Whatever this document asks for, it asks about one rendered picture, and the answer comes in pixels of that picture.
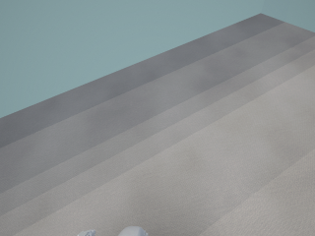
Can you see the robot left thigh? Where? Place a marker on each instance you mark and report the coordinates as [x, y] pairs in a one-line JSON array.
[[133, 231]]

